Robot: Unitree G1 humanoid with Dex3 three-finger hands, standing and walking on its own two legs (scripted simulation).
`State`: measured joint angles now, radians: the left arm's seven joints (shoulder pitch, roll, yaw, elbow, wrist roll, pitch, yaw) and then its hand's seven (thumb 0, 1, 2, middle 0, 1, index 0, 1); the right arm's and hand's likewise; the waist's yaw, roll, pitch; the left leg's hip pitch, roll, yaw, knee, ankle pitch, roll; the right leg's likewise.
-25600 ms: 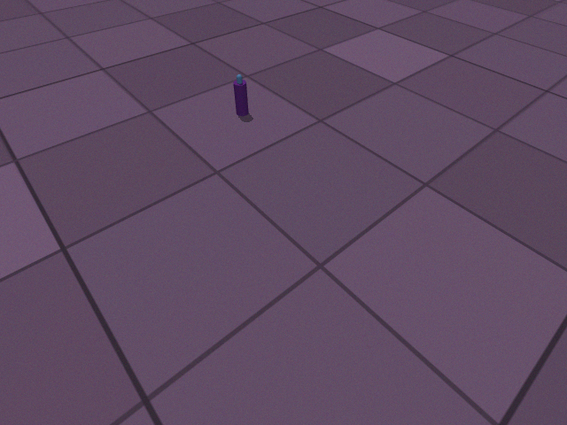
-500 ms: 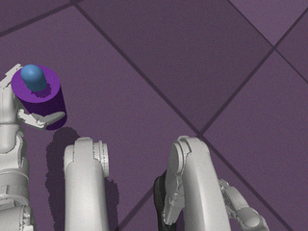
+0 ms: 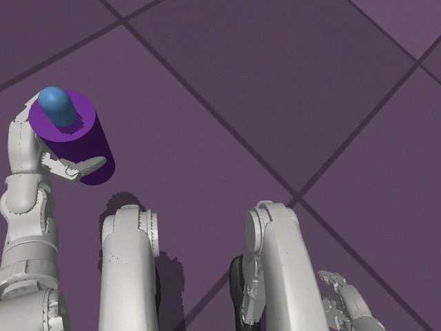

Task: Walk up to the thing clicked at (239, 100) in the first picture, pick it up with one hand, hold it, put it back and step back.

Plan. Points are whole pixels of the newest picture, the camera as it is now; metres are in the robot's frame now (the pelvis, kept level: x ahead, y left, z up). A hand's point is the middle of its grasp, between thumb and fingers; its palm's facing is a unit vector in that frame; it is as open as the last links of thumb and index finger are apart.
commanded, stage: settle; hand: left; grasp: from the side
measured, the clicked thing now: (78, 140) +0.43 +0.24 -0.05
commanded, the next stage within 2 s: lift in 0.48 s
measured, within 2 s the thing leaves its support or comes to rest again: neither
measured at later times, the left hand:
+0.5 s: hand (65, 133) +0.42 +0.25 -0.01, palm faces +0.13 -0.99 -0.06, open 11.2 cm
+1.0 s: hand (55, 128) +0.41 +0.24 +0.04, palm faces +0.09 -0.99 -0.06, open 11.2 cm
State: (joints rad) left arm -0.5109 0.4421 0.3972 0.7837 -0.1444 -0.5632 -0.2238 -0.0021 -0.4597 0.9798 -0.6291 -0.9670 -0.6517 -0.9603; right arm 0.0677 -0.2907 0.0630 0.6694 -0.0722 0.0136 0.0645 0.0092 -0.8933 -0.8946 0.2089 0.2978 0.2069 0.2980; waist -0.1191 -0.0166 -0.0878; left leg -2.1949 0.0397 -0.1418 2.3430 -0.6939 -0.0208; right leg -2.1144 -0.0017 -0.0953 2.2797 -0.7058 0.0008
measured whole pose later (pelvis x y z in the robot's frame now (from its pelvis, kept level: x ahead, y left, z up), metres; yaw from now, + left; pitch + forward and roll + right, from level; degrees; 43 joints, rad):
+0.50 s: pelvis +0.00 +0.00 +0.03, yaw +2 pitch +32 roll -6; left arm -0.53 0.42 0.39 0.81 -0.13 -0.53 -0.22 0.00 -0.48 1.00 -0.63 -0.98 -0.65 -0.97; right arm 0.09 -0.27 0.04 0.68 -0.06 -0.02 0.05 0.01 -0.90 -0.90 0.21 0.30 0.21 0.30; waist -0.11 -0.01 -0.13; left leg -2.14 0.04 -0.11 2.25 -0.68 -0.01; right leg -2.07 -0.01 -0.07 2.21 -0.71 0.01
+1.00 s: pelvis +0.00 +0.00 +0.06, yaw +3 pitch +33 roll -4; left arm -0.45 0.38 0.36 0.67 -0.17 -0.47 -0.26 0.00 -0.49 1.02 -0.63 -0.98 -0.65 -0.98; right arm 0.12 -0.27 0.02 0.66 -0.02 -0.03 0.02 0.01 -0.93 -0.90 0.21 0.30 0.21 0.30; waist -0.09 0.01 -0.16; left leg -2.04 0.04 -0.09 2.13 -0.67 -0.02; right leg -1.98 -0.01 -0.06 2.10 -0.70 0.00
